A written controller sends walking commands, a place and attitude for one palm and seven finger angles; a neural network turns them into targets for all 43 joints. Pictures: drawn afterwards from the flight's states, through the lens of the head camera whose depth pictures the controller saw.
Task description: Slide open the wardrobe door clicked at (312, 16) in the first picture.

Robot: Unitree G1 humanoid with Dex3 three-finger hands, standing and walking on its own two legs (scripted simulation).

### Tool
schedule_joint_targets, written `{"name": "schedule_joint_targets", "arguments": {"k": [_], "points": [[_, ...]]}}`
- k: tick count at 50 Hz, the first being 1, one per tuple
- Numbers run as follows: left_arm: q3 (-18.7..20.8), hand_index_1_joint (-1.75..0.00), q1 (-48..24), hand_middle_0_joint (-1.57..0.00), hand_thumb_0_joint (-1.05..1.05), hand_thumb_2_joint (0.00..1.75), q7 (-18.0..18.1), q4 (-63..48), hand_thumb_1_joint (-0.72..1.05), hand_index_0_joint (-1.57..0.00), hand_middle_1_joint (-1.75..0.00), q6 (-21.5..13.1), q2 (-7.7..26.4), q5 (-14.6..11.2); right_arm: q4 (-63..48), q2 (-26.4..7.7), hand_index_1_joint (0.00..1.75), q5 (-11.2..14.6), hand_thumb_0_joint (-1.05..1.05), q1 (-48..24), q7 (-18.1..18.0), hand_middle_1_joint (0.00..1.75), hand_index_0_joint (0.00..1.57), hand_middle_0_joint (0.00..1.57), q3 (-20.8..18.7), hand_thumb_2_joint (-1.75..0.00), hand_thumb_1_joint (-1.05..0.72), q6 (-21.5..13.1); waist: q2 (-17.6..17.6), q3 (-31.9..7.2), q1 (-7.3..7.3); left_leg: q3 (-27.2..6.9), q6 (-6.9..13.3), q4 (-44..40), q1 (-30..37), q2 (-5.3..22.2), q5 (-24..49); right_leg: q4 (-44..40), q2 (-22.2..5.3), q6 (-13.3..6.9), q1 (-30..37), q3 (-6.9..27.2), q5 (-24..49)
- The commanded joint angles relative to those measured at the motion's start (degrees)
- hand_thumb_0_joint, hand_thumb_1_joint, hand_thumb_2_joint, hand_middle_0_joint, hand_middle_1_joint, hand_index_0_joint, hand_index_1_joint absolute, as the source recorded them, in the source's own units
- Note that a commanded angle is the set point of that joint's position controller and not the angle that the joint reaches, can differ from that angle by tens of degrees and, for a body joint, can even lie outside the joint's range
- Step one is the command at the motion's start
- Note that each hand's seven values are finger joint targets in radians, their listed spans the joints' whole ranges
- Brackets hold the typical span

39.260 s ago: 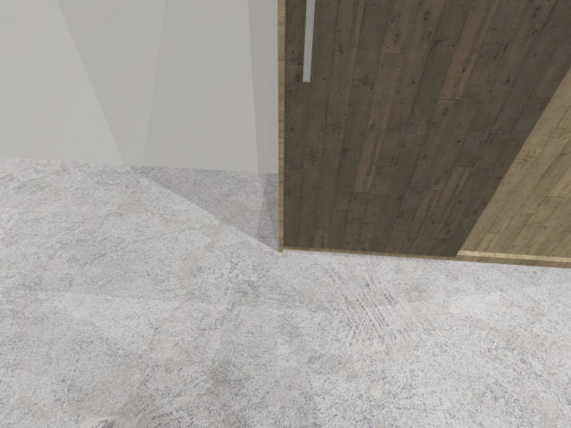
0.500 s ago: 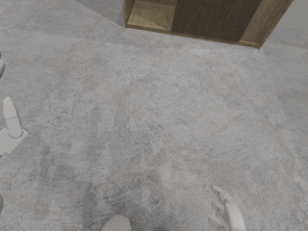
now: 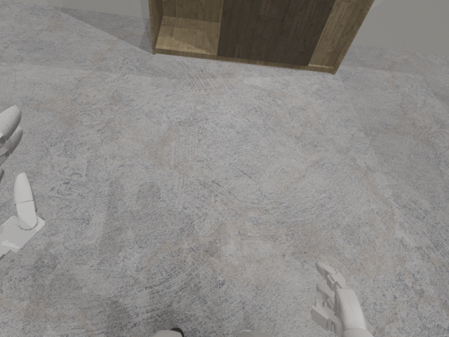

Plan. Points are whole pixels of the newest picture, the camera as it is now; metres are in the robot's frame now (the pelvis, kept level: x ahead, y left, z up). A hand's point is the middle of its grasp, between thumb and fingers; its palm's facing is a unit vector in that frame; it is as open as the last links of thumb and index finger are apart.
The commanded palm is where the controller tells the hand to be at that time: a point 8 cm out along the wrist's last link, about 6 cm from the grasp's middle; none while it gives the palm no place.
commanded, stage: step back with the hand held close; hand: left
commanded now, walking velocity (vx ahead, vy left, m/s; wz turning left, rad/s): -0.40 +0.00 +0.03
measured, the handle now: out of the picture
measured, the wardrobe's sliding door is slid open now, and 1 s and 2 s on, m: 0.48 0.48 0.48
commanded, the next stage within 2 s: stop stepping back and stand still in 0.36 s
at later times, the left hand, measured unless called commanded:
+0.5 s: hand out of the picture +0.05 +0.19 +0.16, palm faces +0.28 -0.83 -0.48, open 7.4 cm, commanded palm -0.03 +0.24 +0.17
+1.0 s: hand out of the picture -0.11 +0.18 +0.17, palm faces +0.44 -0.77 -0.46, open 7.4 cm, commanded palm -0.16 +0.21 +0.17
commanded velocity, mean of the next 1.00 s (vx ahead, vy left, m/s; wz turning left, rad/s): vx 0.01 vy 0.02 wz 0.02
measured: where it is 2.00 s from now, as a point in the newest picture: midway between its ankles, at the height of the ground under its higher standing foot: outside the picture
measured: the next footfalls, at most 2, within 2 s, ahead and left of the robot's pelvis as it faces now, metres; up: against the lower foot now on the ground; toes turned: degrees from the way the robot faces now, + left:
right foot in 0.14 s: -0.05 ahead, -0.09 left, +0.00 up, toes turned -2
left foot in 0.40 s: -0.11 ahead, +0.06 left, +0.00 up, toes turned +1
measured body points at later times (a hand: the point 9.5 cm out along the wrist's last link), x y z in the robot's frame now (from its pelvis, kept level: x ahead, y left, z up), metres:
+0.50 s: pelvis -0.16 -0.04 -0.01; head -0.11 -0.02 +0.44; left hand +0.03 +0.23 +0.19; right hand +0.03 -0.27 -0.08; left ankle -0.15 +0.06 -0.74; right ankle -0.10 -0.10 -0.74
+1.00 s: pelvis -0.28 -0.07 -0.01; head -0.31 -0.08 +0.44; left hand -0.14 +0.21 +0.19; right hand -0.13 -0.28 -0.10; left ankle -0.28 +0.06 -0.74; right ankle -0.25 -0.15 -0.68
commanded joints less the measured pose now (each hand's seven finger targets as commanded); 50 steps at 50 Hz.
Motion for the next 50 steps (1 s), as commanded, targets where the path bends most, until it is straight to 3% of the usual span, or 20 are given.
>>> {"name": "schedule_joint_targets", "arguments": {"k": [1,6,8,9,11,13,17,20,23,25,28,30,32,35,39,41,42,43,47,50], "points": [[3.92,-0.3,0.93,-0.2,0.0,0.9,-0.02,-9.04,0.9,-0.2,-0.3,-2.57,6.26,-1.04,-7.07,-8.55,0.3,-0.26,0.0,-3.32,-0.23,0.3,0.2,0.2,-2.76,-0.9,-0.9,-3.28,17.39,-9.73,-0.46,-12.11,6.03,-14.05,0.57,13.42,-1.39,-8.06,-0.41,-0.4,7.24,0.72,-0.87],[6.88,-0.3,1.49,-0.2,0.0,0.9,-1.21,-6.73,0.9,-0.2,-0.3,-3.35,9.6,-1.94,-8.29,-7.67,0.3,-0.99,0.0,-3.6,0.27,0.3,0.2,0.2,-2.54,-0.9,-0.9,-2.22,9.03,-10.57,1.03,-4.69,-0.55,-9.9,-3.27,4.96,-18.86,-33.01,-1.28,-1.62,16.38,-0.45,8.26],[8.6,-0.3,0.4,-0.2,0.0,0.9,-1.55,-7.38,0.9,-0.2,-0.3,-4.44,13.21,-2.13,-8.86,-5.61,0.3,-0.67,0.0,-2.43,0.45,0.3,0.2,0.2,-1.73,-0.9,-0.9,-1.19,-7.76,-10.57,0.68,4.35,-5.08,14.54,4.26,-4.19,-13.01,-43.72,-18.01,-7.34,-0.07,16.02,6.12],[7.51,-0.3,-3.12,-0.2,0.0,0.9,-1.48,-7.49,0.9,-0.2,-0.3,-5.12,12.62,-2.12,-7.27,-7.05,0.3,-0.4,0.0,-1.9,-0.01,0.3,0.2,0.2,-2.43,-0.9,-0.9,-1.3,-9.55,-9.65,1.62,1.81,-5.25,31.75,-0.4,-7.17,-16.89,-45.04,-25.56,-10.69,-6.24,22.2,6.25],[5.02,-0.3,0.54,-0.2,0.0,0.9,-1.05,-3.85,0.9,-0.2,-0.3,-3.58,7.87,-0.43,-5.75,-6.68,0.3,-0.11,0.0,-1.5,-0.19,0.3,0.2,0.2,-2.68,-0.9,-0.9,-0.73,-4.36,-10.8,0.58,-1.4,-4.19,40.23,-7.86,-5.14,-16.89,-37.43,-21.19,-6.33,2.28,12.22,26.37],[4.5,-0.3,1.07,-0.2,0.0,0.9,-0.05,-3.33,0.9,-0.2,-0.3,-2.95,8.11,-0.1,-6.66,-4.94,0.3,-0.89,0.0,-4.0,-1.04,0.3,0.2,0.2,0.34,-0.9,-0.9,0.48,2.7,-12.97,-0.21,2.75,-3.8,25.51,-8.28,-3.6,-17.29,-31.47,-16.14,-5.72,13.5,6.56,48.66],[3.61,-0.3,-0.43,-0.2,0.0,0.9,2.48,-3.89,0.9,-0.2,-0.3,-3.72,8.09,0.59,-7.64,-6.44,0.3,0.46,0.0,-3.99,-2.74,0.3,0.2,0.2,0.34,-0.9,-0.9,2.15,-1.79,-15.8,-0.12,4.41,-1.92,-2.65,-2.75,-3.79,-5.64,-21.07,-12.7,0.25,27.98,4.58,70.69],[4.74,-0.3,-1.97,-0.2,0.0,0.9,1.45,-7.57,0.9,-0.2,-0.3,-6.0,9.22,0.65,-9.34,-9.28,0.3,1.7,0.0,-1.18,-2.26,0.3,0.2,0.2,-2.4,-0.9,-0.9,2.73,4.47,-19.95,-0.08,-2.4,1.62,-3.74,10.83,6.01,32.26,-16.22,-6.79,4.61,17.28,3.69,43.83],[7.16,-0.3,6.58,-0.2,0.0,0.9,0.11,-7.22,0.9,-0.2,-0.3,-6.36,9.59,0.53,-11.11,-8.87,0.3,0.65,0.0,-3.16,-1.62,0.3,0.2,0.2,-3.47,-0.9,-0.9,1.44,16.66,-19.84,0.15,-6.15,3.67,-1.84,7.99,10.43,36.0,-11.47,-3.66,0.2,12.11,2.58,18.58],[8.32,-0.3,7.82,-0.2,0.0,0.9,0.26,-8.82,0.9,-0.2,-0.3,-5.45,10.45,1.18,-12.53,-9.68,0.3,0.09,0.0,-5.56,-1.65,0.3,0.2,0.2,-2.97,-0.9,-0.9,0.83,20.27,-15.68,1.34,-7.04,5.39,-4.82,-4.93,12.15,17.19,-9.74,-3.17,-0.9,18.43,2.44,8.8],[8.83,-0.3,8.83,-0.2,0.0,0.9,1.1,-6.95,0.9,-0.2,-0.3,-5.26,9.33,1.78,-12.29,-10.14,0.3,1.22,0.0,-3.4,-1.42,0.3,0.2,0.2,-3.25,-0.9,-0.9,0.11,9.72,-10.89,0.56,-5.5,3.47,-3.51,-17.34,5.9,-20.07,-20.85,-5.3,-0.32,26.83,4.8,15.94],[7.6,-0.3,5.29,-0.2,0.0,0.9,1.45,-3.49,0.9,-0.2,-0.3,-4.52,8.76,0.59,-11.41,-10.15,0.3,0.89,0.0,-0.91,-1.46,0.3,0.2,0.2,-3.67,-0.9,-0.9,0.6,-0.67,-8.5,-0.76,-1.13,-0.62,8.92,-7.88,-1.67,-20.35,-34.15,-13.83,-5.15,9.6,21.18,-2.14],[4.37,-0.3,0.14,-0.2,0.0,0.9,1.94,-2.68,0.9,-0.2,-0.3,-3.78,7.35,0.39,-9.4,-10.55,0.3,0.86,0.0,-0.02,-1.47,0.3,0.2,0.2,-4.35,-0.9,-0.9,1.79,-3.05,-8.29,-1.64,0.19,-1.1,23.06,3.31,-2.87,-16.38,-44.61,-21.31,-7.16,-4.7,29.88,-22.41],[0.7,-0.3,-5.95,-0.2,0.0,0.9,3.05,0.51,0.9,-0.2,-0.3,-1.93,6.16,1.25,-7.91,-9.35,0.3,0.32,0.0,1.34,-2.58,0.3,0.2,0.2,-3.25,-0.9,-0.9,3.28,-4.49,-8.79,-3.11,4.47,0.29,23.37,5.82,-3.09,-16.14,-42.13,-18.84,-6.47,-6.34,19.9,-22.65],[-2.4,-0.3,-10.36,-0.2,0.0,0.9,3.73,-0.43,0.9,-0.2,-0.3,-1.84,4.93,2.78,-7.94,-9.61,0.3,0.2,0.0,0.71,-2.91,0.3,0.2,0.2,-1.88,-0.9,-0.9,3.49,6.96,-5.4,-3.61,4.89,2.73,1.02,12.41,-2.7,-20.4,-27.51,-9.89,-3.3,-6.0,7.89,-7.4],[-0.72,-0.3,-12.26,-0.2,0.0,0.9,4.29,-3.17,0.9,-0.2,-0.3,-2.69,5.62,3.72,-8.76,-10.07,0.3,0.64,0.0,0.23,-2.26,0.3,0.2,0.2,-1.75,-0.9,-0.9,2.12,26.18,-2.14,-3.05,-21.31,11.41,-16.4,5.69,15.16,-42.09,7.72,-0.49,1.83,-11.27,-0.14,0.55],[2.3,-0.3,-11.62,-0.2,0.0,0.9,4.67,-3.84,0.9,-0.2,-0.3,-3.0,8.73,4.94,-10.23,-7.53,0.3,0.6,0.0,-0.6,-2.12,0.3,0.2,0.2,-1.8,-0.9,-0.9,1.14,21.54,0.03,-1.81,-25.15,14.99,-17.39,0.08,19.14,-38.23,21.33,-1.62,1.37,-13.67,3.39,1.01],[5.16,-0.3,-5.58,-0.2,0.0,0.9,4.34,-1.33,0.9,-0.2,-0.3,-2.88,8.7,5.63,-9.25,-8.91,0.3,0.04,0.0,-3.23,-1.9,0.3,0.2,0.2,-3.68,-0.9,-0.9,0.62,15.65,-4.88,0.8,-13.76,13.54,-12.94,-0.82,16.05,-22.95,28.09,-1.37,0.1,-9.65,2.74,2.66],[3.05,-0.3,-3.06,-0.2,0.0,0.9,2.8,-2.62,0.9,-0.2,-0.3,-3.6,6.52,2.86,-8.03,-8.79,0.3,1.1,0.0,-2.66,-0.69,0.3,0.2,0.2,-3.27,-0.9,-0.9,0.4,16.09,-0.1,-0.65,-14.03,12.53,-13.59,-6.0,14.29,-31.79,19.67,-6.29,-1.51,-12.07,2.96,4.82],[3.73,-0.3,-4.9,-0.2,0.0,0.9,2.86,0.56,0.9,-0.2,-0.3,-3.28,8.04,3.09,-7.68,-9.18,0.3,1.03,0.0,-1.47,-1.71,0.3,0.2,0.2,-3.08,-0.9,-0.9,-0.31,13.6,-2.56,0.45,-6.9,7.85,-10.47,-14.72,11.55,-33.18,-4.79,-4.47,-1.63,11.06,-3.28,-0.21]]}}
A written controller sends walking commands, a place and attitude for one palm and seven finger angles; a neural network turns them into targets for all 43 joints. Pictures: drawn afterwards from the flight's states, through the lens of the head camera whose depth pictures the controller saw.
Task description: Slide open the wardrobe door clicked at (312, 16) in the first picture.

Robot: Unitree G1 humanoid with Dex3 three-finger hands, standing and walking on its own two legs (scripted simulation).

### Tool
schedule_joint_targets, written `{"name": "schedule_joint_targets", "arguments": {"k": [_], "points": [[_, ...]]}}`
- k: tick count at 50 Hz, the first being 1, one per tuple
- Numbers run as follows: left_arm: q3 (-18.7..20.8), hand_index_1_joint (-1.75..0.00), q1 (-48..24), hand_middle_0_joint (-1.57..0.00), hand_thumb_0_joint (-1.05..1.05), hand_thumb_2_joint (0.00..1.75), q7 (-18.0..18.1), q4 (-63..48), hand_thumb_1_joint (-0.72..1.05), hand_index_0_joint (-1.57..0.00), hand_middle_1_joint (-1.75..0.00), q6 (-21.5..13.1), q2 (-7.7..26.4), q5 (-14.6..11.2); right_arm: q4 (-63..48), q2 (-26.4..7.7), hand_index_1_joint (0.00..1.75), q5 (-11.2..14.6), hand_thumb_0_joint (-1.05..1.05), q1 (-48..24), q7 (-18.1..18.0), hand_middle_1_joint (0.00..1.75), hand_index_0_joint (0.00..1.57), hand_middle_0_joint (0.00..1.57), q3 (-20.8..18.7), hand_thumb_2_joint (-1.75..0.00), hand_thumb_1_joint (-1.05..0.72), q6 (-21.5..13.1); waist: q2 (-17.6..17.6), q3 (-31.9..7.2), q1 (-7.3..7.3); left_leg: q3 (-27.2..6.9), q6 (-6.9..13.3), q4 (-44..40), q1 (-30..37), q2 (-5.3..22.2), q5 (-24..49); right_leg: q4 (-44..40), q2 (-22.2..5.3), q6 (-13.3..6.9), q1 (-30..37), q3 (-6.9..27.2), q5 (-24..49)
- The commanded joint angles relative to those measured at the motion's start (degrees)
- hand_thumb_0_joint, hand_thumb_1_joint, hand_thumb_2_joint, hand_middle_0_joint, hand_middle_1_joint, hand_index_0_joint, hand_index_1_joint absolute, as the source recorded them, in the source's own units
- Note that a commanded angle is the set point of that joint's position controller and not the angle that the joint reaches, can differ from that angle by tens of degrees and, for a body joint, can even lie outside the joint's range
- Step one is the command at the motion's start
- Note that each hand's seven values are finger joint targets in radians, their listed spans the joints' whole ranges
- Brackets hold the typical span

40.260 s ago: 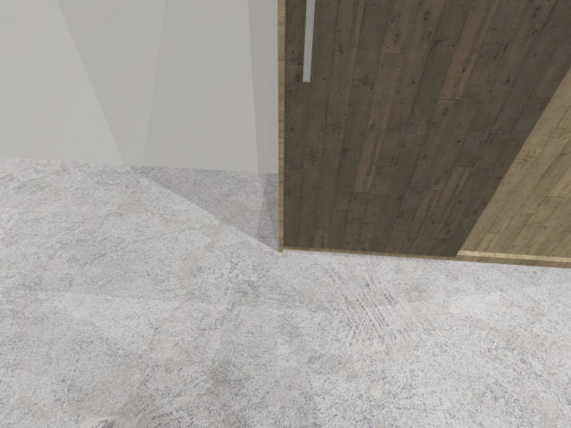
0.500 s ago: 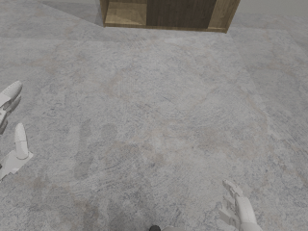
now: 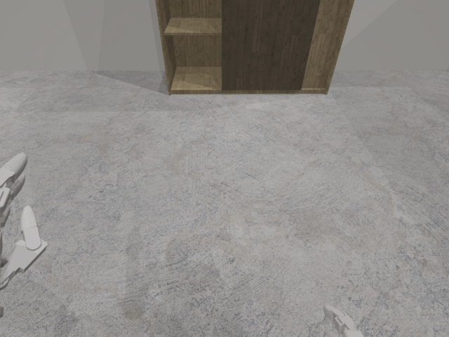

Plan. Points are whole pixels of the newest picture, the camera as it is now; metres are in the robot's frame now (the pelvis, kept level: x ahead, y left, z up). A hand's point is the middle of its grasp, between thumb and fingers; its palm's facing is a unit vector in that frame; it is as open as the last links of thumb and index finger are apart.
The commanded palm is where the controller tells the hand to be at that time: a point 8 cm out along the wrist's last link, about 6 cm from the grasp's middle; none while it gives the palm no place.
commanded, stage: stop stepping back and stand still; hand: left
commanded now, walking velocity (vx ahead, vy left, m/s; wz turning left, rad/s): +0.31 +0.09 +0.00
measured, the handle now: out of the picture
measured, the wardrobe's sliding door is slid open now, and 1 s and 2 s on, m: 0.48 0.48 0.48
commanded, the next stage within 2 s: let the arm hang, fingers relaxed in 0.34 s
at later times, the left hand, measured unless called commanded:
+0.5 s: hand (45, 261) +0.19 +0.26 +0.14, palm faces +0.38 -0.78 -0.49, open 7.4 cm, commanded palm none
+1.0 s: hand out of the picture -0.06 +0.22 -0.17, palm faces +0.08 -0.98 -0.21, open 7.2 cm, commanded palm none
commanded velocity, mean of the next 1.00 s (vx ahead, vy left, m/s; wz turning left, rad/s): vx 0.03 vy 0.05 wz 0.00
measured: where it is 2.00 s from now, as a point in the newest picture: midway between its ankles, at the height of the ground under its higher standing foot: outside the picture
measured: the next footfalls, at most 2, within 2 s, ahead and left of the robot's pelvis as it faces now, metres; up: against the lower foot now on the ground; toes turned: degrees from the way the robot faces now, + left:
right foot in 0.08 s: +0.06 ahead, -0.10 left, +0.00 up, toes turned +3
left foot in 0.46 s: +0.04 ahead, +0.12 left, +0.00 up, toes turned +6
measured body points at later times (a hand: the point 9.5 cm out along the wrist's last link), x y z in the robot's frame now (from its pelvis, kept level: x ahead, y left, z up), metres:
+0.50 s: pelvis +0.00 +0.00 +0.00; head -0.01 -0.01 +0.45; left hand +0.16 +0.29 +0.16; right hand +0.18 -0.26 -0.08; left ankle +0.00 +0.11 -0.73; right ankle +0.02 -0.10 -0.73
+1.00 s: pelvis -0.03 +0.03 +0.01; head -0.01 +0.04 +0.46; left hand -0.06 +0.27 -0.15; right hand +0.00 -0.22 -0.13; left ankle +0.00 +0.11 -0.73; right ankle +0.02 -0.10 -0.73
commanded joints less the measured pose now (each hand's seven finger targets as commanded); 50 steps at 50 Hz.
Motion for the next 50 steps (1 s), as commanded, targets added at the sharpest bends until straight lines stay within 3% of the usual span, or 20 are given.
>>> {"name": "schedule_joint_targets", "arguments": {"k": [1,2,3,4,5,7,11,18,21,22,23,24,28,29,31,33,35,39,43,50], "points": [[6.85,-0.3,-6.74,-0.2,0.0,0.9,1.32,-10.18,0.9,-0.2,-0.3,-3.15,10.2,0.27,-8.69,-8.98,0.3,0.51,0.0,-8.39,-1.67,0.3,0.2,0.2,-3.27,-0.9,-0.9,-3.72,7.39,2.05,3.41,-7.91,4.83,-10.72,-22.98,10.01,-24.7,-25.54,0.09,-0.39,27.97,-3.12,-5.04],[5.65,-0.3,-6.93,-0.2,0.0,0.9,1.22,-8.89,0.9,-0.2,-0.3,-2.26,9.5,0.44,-8.22,-8.94,0.3,0.65,0.0,-7.88,-1.81,0.3,0.2,0.2,-3.26,-0.9,-0.9,-3.58,3.08,1.9,3.51,-3.59,3.15,-0.56,-24.71,5.93,-22.79,-32.52,-0.74,-0.7,30.94,-1.34,-6.58],[5.95,-0.3,-8.4,-0.2,0.0,0.9,1.02,-7.42,0.9,-0.2,-0.3,-1.79,10.33,0.67,-7.59,-7.89,0.3,0.87,0.0,-7.77,-1.72,0.3,0.2,0.2,-3.62,-0.9,-0.9,-2.94,-10.36,2.49,3.26,1.62,1.42,19.42,-28.95,0.26,-18.4,-42.73,-10.63,-3.72,28.89,15.32,-16.82],[7.11,-0.3,-9.74,-0.2,0.0,0.9,0.82,-6.42,0.9,-0.2,-0.3,-1.92,11.83,0.1,-8.68,-8.57,0.3,1.1,0.0,-9.8,-1.74,0.3,0.2,0.2,-3.71,-0.9,-0.9,-2.94,-20.4,5.15,2.5,-1.95,-0.3,36.18,-34.02,-2.14,-12.83,-54.07,-23.09,-7.68,23.15,42.41,-25.66],[7.93,-0.3,-13.35,-0.2,0.0,0.9,0.41,-8.04,0.9,-0.2,-0.3,-3.26,13.03,-0.18,-7.33,-10.1,0.3,-0.06,0.0,-10.97,-1.65,0.3,0.2,0.2,-3.33,-0.9,-0.9,-2.91,-12.99,8.72,1.58,-5.19,-1.82,42.51,-32.84,0.73,-5.83,-56.85,-25.04,-9.44,17.38,40.38,-20.18],[4.05,-0.3,-13.11,-0.2,0.0,0.9,-0.13,-11.68,0.9,-0.2,-0.3,-4.54,9.91,0.11,-6.22,-9.48,0.3,0.6,0.0,-8.69,-0.6,0.3,0.2,0.2,-3.36,-0.9,-0.9,-2.38,-2.55,1.8,0.17,-5.21,-2.45,40.68,-27.43,1.64,-0.1,-52.09,-20.37,-8.08,18.48,31.81,-16.08],[6.15,-0.3,-3.34,-0.2,0.0,0.9,0.98,-11.23,0.9,-0.2,-0.3,-5.29,10.35,-0.81,-6.01,-8.91,0.3,0.91,0.0,-10.39,-0.78,0.3,0.2,0.2,-3.18,-0.9,-0.9,-1.29,-6.39,1.64,1.1,-2.42,-2.94,31.01,-22.15,2.65,4.69,-50.19,-16.86,-6.02,18.99,14.86,2.66],[8.07,-0.3,-1.88,-0.2,0.0,0.9,3.23,-14.21,0.9,-0.2,-0.3,-5.29,11.5,-1.15,-7.93,-7.64,0.3,0.24,0.0,-9.95,-1.79,0.3,0.2,0.2,-3.53,-0.9,-0.9,-3.64,-7.36,-1.29,2.69,3.55,-0.94,2.03,-4.86,-0.44,0.19,-49.22,-15.99,-6.93,19.1,12.84,-0.78],[6.57,-0.3,-2.31,-0.2,0.0,0.9,3.21,-13.18,0.9,-0.2,-0.3,-5.13,9.03,-1.09,-8.03,-8.55,0.3,0.19,0.0,-8.77,-2.03,0.3,0.2,0.2,-3.61,-0.9,-0.9,-4.19,-2.79,-1.87,1.98,2.66,-0.21,-8.08,1.95,-1.06,1.74,-44.32,-11.17,-3.84,19.44,10.3,2.96],[-15.77,-0.3,-4.02,-0.2,0.0,0.9,-3.72,30.8,0.9,-0.2,-0.3,4.84,-0.27,5.2,5.81,-15.97,0.3,0.32,0.0,-4.18,4.02,0.3,0.2,0.2,-4.09,-0.9,-0.9,-5.15,0.45,-2.98,-3.81,-6.43,0.61,-2.4,3.34,6.35,20.61,-26.75,-12.15,-2.48,8.48,3.89,17.09],[-14.51,-0.3,-3.14,-0.2,0.0,0.9,-5.37,32.2,0.9,-0.2,-0.3,9.52,-1.09,2.73,2.1,-17.33,0.3,0.27,0.0,-2.03,3.45,0.3,0.2,0.2,-4.35,-0.9,-0.9,0.21,11.09,-3.17,-1.78,-13.26,3.25,-4.92,2.23,13.13,31.83,-21.61,-6.39,0.93,4.5,3.98,6.21],[-14.93,-0.3,-2.19,-0.2,0.0,0.9,-5.54,31.6,0.9,-0.2,-0.3,10.93,-3.42,2.49,-0.48,-15.49,0.3,-0.27,0.0,-4.13,2.71,0.3,0.2,0.2,-4.01,-0.9,-0.9,2.39,12.03,-1.99,-0.88,-13.54,6.59,-6.77,-0.91,16.39,37.92,-15.3,-4.33,2.05,3.79,0.33,-7.26],[-16.78,-0.3,-10.24,-0.2,0.0,0.9,-6.52,42.9,0.9,-0.2,-0.3,10.65,-2.18,2.22,-0.03,-12.78,0.3,-2.22,0.0,-8.94,1.37,0.3,0.2,0.2,-1.77,-0.9,-0.9,3.32,0.5,-3.47,2.41,-11.28,5.29,-3.01,-9.15,11.24,40.95,-22.83,-4.08,1.02,15.21,2.55,4.22],[-16.85,-0.3,-8.86,-0.2,0.0,0.9,-6.54,47.53,0.9,-0.2,-0.3,10.44,-1.14,2.33,1.06,-12.87,0.3,-1.76,0.0,-9.21,1.05,0.3,0.2,0.2,-1.66,-0.9,-0.9,3.67,-5.29,-6.21,3.89,-8.1,2.4,1.58,-8.67,7.73,32.78,-30.23,-6.27,0.96,21.02,4.9,20.87],[-17.39,-0.3,-11.42,-0.2,0.0,0.9,-6.7,55.51,0.9,-0.2,-0.3,10.09,2.96,2.12,3.23,-10.89,0.3,-0.94,0.0,-6.24,0.84,0.3,0.2,0.2,-1.53,-0.9,-0.9,4.98,-14.39,-6.18,0.94,-2.39,-2.53,5.06,-7.51,0.52,5.05,-34.48,-18.32,-5.21,19.95,17.42,42.61],[-18.54,-0.3,-16.84,-0.2,0.0,0.9,-6.64,61.31,0.9,-0.2,-0.3,10.48,2.84,1.55,6.51,-10.3,0.3,-1.15,0.0,-5.21,0.54,0.3,0.2,0.2,-1.45,-0.9,-0.9,6.83,-10.46,-0.16,-0.8,-2.8,-2.56,3.7,-1.94,0.53,0.36,-38.19,-17.38,-7.08,11.24,17.04,31.52],[-19.65,-0.3,-19.6,-0.2,0.0,0.9,-6.55,65.84,0.9,-0.2,-0.3,10.75,1.29,1.04,9.46,-8.99,0.3,-1.15,0.0,-4.99,0.6,0.3,0.2,0.2,-0.6,-0.9,-0.9,7.12,-3.55,1.91,-0.93,-3.78,-1.96,-1.78,2.53,1.64,7.61,-40.53,-12.79,-4.89,7.94,14.22,16.16],[-19.39,-0.3,-16.26,-0.2,0.0,0.9,-6.11,73.96,0.9,-0.2,-0.3,11.75,-3.17,1.31,13.72,-8.36,0.3,-1.38,0.0,-4.82,-0.14,0.3,0.2,0.2,-0.4,-0.9,-0.9,6.34,10.96,2.67,1.39,-8.68,0.58,-12.57,-4.57,4.97,-0.51,-40.08,-5.55,-1.77,17.2,8.17,3.47],[-19.85,-0.3,-14.73,-0.2,0.0,0.9,-6.55,79.58,0.9,-0.2,-0.3,11.98,-3.16,1.39,16.43,-8.13,0.3,-1.44,0.0,-2.36,-0.35,0.3,0.2,0.2,-0.92,-0.9,-0.9,6.56,3.93,2.48,1.55,-8.23,0.6,-14.46,-5.89,4.48,-7.41,-42.16,-5.71,-1.88,19.55,8.44,1.09],[-20.58,-0.3,-13.76,-0.2,0.0,0.9,-6.74,85.89,0.9,-0.2,-0.3,12.01,-4.06,1.42,20.61,-8.93,0.3,-1.17,0.0,0.15,-0.7,0.3,0.2,0.2,-0.9,-0.9,-0.9,6.12,2.14,5.74,1.46,-9.54,1.04,-17.84,-5.78,6.1,-8.45,-41.97,-5.73,-1.49,18.31,7.9,3.67]]}}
